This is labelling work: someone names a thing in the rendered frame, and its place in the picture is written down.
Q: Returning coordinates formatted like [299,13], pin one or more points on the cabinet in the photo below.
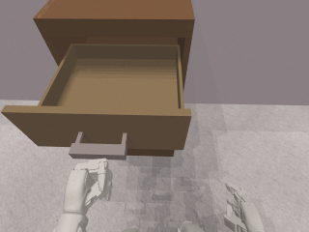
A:
[168,22]

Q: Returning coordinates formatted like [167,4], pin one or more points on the handle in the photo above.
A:
[96,151]

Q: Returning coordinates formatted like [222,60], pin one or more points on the robot right hand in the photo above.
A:
[246,217]

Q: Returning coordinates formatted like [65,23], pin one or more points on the robot right shin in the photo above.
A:
[187,222]

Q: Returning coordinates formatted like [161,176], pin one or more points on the robot left hand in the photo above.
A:
[93,175]

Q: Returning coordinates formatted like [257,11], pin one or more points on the robot left forearm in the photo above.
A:
[71,222]

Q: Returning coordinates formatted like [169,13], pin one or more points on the drawer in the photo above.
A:
[105,90]

